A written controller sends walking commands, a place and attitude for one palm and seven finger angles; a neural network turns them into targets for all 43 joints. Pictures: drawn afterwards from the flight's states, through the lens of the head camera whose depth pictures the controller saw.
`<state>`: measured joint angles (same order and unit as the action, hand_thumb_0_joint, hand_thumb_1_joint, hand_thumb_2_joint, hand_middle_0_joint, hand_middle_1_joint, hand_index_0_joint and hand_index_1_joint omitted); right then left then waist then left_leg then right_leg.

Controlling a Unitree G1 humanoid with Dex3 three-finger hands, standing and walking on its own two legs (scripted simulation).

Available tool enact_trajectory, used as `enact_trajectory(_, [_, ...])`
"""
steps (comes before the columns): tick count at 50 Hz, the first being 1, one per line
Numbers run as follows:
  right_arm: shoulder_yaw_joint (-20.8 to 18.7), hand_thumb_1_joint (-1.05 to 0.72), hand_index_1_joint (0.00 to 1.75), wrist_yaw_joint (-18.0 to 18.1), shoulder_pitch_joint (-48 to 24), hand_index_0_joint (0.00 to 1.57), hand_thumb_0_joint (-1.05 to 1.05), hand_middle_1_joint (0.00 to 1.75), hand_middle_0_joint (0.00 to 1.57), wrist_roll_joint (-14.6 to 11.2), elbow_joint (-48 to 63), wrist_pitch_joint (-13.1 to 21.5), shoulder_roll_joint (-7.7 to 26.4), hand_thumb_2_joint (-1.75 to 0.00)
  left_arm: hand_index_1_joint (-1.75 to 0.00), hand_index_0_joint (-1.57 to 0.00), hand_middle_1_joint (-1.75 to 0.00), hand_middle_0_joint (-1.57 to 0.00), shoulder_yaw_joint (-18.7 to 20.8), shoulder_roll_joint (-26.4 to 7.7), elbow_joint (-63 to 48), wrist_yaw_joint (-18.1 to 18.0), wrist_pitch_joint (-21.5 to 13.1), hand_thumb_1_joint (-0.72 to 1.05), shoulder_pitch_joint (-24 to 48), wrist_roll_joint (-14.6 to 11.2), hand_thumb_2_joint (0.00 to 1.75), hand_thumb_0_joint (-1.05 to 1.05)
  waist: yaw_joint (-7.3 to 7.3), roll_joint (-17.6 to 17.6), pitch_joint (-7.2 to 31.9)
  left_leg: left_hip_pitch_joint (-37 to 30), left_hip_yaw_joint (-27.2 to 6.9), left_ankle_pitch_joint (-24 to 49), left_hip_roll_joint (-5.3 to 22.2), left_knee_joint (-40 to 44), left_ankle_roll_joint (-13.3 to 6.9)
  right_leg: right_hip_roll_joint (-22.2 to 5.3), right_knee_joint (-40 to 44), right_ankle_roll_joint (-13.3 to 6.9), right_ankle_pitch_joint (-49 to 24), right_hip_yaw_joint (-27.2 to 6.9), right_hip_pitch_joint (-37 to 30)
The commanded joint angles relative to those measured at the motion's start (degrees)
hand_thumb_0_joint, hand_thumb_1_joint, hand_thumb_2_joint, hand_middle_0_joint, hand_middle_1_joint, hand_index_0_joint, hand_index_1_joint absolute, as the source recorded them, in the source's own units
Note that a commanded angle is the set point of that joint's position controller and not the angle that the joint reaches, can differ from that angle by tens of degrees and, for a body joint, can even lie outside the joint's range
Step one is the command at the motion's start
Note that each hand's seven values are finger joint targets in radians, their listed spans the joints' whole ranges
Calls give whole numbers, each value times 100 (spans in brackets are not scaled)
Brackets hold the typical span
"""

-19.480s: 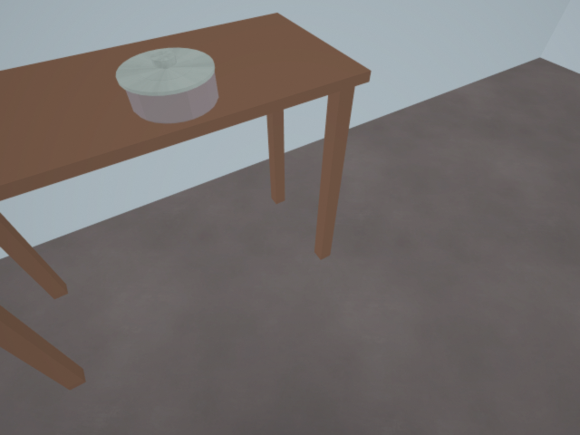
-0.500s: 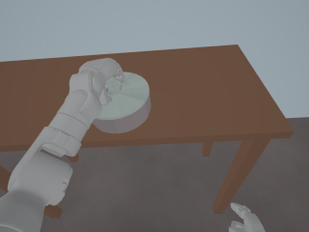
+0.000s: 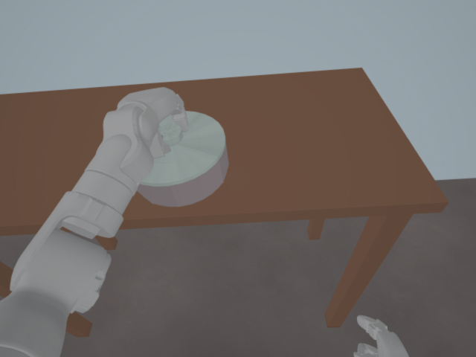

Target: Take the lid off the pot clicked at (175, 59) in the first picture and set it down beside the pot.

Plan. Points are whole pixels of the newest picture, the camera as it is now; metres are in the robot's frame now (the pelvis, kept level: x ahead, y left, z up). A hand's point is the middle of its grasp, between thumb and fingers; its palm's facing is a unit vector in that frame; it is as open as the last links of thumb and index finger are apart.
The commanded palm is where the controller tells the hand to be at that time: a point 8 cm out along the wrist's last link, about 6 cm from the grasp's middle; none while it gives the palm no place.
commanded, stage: close the fingers and squeeze the knob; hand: left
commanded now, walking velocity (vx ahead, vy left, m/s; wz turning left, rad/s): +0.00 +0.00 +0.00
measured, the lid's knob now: (168, 135) +0.46 +0.14 +0.15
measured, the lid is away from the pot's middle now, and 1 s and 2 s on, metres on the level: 0.00 0.00 0.01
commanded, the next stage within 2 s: lift the lid straight up in 0.88 s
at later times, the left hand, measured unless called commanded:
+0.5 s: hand (160, 135) +0.43 +0.14 +0.17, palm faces -0.29 -0.11 -0.95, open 8.2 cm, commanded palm +0.41 +0.14 +0.23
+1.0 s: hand (159, 137) +0.43 +0.14 +0.17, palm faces -0.27 -0.11 -0.96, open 8.2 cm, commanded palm +0.40 +0.15 +0.23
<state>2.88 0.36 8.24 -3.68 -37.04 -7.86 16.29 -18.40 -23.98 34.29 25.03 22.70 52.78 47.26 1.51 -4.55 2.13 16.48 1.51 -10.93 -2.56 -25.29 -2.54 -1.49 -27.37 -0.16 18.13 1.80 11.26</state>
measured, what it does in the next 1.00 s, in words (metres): stands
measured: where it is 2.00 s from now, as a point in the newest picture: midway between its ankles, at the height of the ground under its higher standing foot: outside the picture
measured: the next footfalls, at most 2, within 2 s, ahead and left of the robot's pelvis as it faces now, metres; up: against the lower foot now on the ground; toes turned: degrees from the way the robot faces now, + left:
none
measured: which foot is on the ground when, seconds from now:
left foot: down 0.00-1.00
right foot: down 0.00-1.00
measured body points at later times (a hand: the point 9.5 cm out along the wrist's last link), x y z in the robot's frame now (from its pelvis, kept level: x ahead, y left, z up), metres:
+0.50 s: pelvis +0.00 +0.00 +0.00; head +0.00 -0.04 +0.45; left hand +0.44 +0.14 +0.23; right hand +0.16 -0.24 -0.12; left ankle +0.02 +0.10 -0.74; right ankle -0.04 -0.12 -0.74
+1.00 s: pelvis +0.00 +0.00 +0.00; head +0.00 -0.04 +0.45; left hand +0.44 +0.14 +0.23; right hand +0.16 -0.24 -0.12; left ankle +0.02 +0.10 -0.74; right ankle -0.04 -0.12 -0.74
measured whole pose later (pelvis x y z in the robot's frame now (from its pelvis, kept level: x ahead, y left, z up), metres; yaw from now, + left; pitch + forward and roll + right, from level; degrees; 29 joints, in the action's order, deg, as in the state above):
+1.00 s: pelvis +0.00 +0.00 +0.00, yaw +0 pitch +2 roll +1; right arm 2.8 0.1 8.1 -3.7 -36.9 -8.0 16.2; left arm -19.0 -23.6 34.8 25.3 23.1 53.2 47.2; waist 1.5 -4.7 2.5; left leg 16.5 1.4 -10.9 -2.7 -25.3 -2.7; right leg -1.6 -27.3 -0.1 18.1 1.8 11.2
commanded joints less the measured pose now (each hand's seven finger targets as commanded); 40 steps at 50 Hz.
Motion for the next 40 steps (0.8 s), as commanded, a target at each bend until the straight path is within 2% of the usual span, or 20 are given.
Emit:
enact_trajectory(1, [-203,-90,30,6,-681,20,0,30,20,-31,839,218,598,-90,-88,-71,-88,-71,491,-948,-627,-122,-7,19,2447,51,103,0,-5,764,1694,-1210,-239,1405,-176,0,-174,295,293,-208,-2235,13,55])
enact_trajectory(2, [-189,-90,30,14,-646,20,0,30,20,-31,810,218,579,-90,-89,-72,-89,-72,623,-1129,-614,-123,-11,20,2531,132,102,0,-27,837,1788,-1230,-219,1376,-168,11,-169,294,279,-188,-2213,-6,10])
enact_trajectory(4, [-179,-90,30,31,-671,20,0,30,20,-38,805,225,587,-90,-91,-73,-91,-73,616,-1158,-644,-123,-18,23,2670,155,99,0,-33,874,1797,-1219,-226,1360,-176,29,-172,293,265,-188,-2203,-16,-2])
enact_trajectory(6, [-215,-90,30,17,-636,20,0,30,20,-26,822,215,610,-90,-92,-74,-92,-74,486,-949,-607,-112,-12,26,2529,69,96,0,5,736,1738,-1267,-238,1440,-169,-12,-177,292,295,-210,-2242,22,90])
enact_trajectory(9, [-171,-90,30,37,-629,20,0,30,20,-32,784,217,602,-90,-94,-76,-94,-76,614,-1192,-472,-116,-19,30,2715,167,92,0,-20,846,1734,-1159,-221,1231,-175,53,-165,291,277,-184,-2110,-7,37])
enact_trajectory(11, [-208,-90,30,31,-623,20,0,30,20,-32,808,201,621,-90,-95,-77,-95,-77,441,-947,-472,-102,-26,33,2660,82,88,0,30,801,1723,-1202,-232,1249,-167,14,-174,288,302,-205,-2095,12,113])
enact_trajectory(13, [-190,-90,30,23,-631,20,0,30,20,-22,813,226,576,-90,-96,-79,-96,-79,483,-1003,-515,-102,-18,36,2762,166,85,0,-6,775,1840,-1277,-246,1340,-186,1,-179,303,253,-204,-2152,-16,68])
enact_trajectory(19, [-174,-90,30,45,-618,20,0,30,20,-29,800,215,583,-90,-91,-74,-95,-78,445,-972,-279,-70,-16,29,2755,159,97,0,9,894,1665,-1149,-224,1141,-187,53,-176,293,291,-185,-2033,-20,108])
enact_trajectory(21, [-213,-90,30,25,-620,20,0,30,20,-18,824,203,610,-90,-90,-74,-95,-80,395,-884,-489,-73,-33,30,2805,90,99,0,41,716,1732,-1261,-244,1274,-173,9,-175,296,294,-219,-2089,12,154])
enact_trajectory(22, [-194,-90,30,18,-605,20,0,30,20,-16,810,206,576,-90,-90,-74,-96,-80,503,-1028,-538,-87,-34,31,2914,155,99,0,10,742,1868,-1284,-263,1248,-173,32,-170,300,269,-211,-2045,-8,79])
enact_trajectory(26, [-227,-90,30,10,-622,20,0,30,20,-15,833,211,592,-90,-91,-75,-97,-84,351,-785,-582,-71,-23,34,2761,58,102,0,42,759,1795,-1308,-271,1344,-179,-6,-188,301,295,-221,-2135,14,133])
enact_trajectory(27, [-210,-90,30,1,-602,20,0,30,20,-11,822,225,577,-90,-91,-76,-98,-85,618,-1121,-688,-91,-34,35,2822,135,102,0,-24,792,1968,-1342,-271,1409,-172,5,-183,305,257,-211,-2204,-19,-12])
enact_trajectory(28, [-198,-90,30,0,-649,20,0,30,20,-10,837,243,587,-90,-91,-76,-98,-85,666,-1184,-687,-99,-47,35,2729,156,103,0,-48,793,2003,-1337,-255,1487,-185,-15,-188,305,228,-209,-2294,-34,-69])
enact_trajectory(30, [-186,-90,30,-6,-717,20,0,30,20,-37,836,230,556,-90,-91,-76,-99,-87,387,-866,-727,-61,-21,37,2775,99,104,0,4,815,1791,-1302,-249,1398,-179,20,-180,299,262,-196,-2215,-10,70])
enact_trajectory(31, [-230,-90,30,-11,-675,20,0,30,20,-26,855,217,594,-90,-91,-77,-100,-88,444,-861,-683,-62,-25,38,2550,10,104,0,7,831,1724,-1284,-261,1397,-167,3,-192,301,302,-214,-2190,22,93])
enact_trajectory(32, [-193,-90,30,-16,-694,20,0,30,20,-34,844,211,573,-90,-91,-77,-100,-89,532,-1045,-812,-81,-31,39,2742,91,105,0,-21,747,1844,-1310,-250,1372,-163,34,-173,301,272,-209,-2151,-2,35])
enact_trajectory(34, [-180,-90,30,9,-660,20,0,30,20,-36,805,218,567,-90,-92,-78,-101,-90,465,-948,-538,-92,2,42,2627,95,106,0,-12,859,1704,-1245,-252,1303,-179,41,-181,315,289,-201,-2117,0,82])
enact_trajectory(36, [-207,-90,30,8,-662,20,0,30,20,-31,812,198,611,-90,-92,-78,-101,-91,442,-924,-543,-102,0,44,2668,57,107,0,17,725,1674,-1227,-260,1209,-167,47,-174,306,323,-223,-2010,18,147])
enact_trajectory(38, [-175,-90,30,23,-643,20,0,30,20,-30,778,211,591,-90,-92,-79,-102,-92,589,-1134,-426,-122,-12,46,2726,157,108,0,-14,842,1700,-1193,-249,1180,-165,64,-165,311,287,-211,-2000,3,87])
enact_trajectory(40, [-177,-90,30,30,-678,20,0,30,20,-30,796,230,576,-90,-93,-80,-103,-93,546,-1064,-493,-117,-19,47,2734,148,109,0,-34,804,1786,-1245,-245,1275,-178,38,-167,307,260,-210,-2074,-10,56])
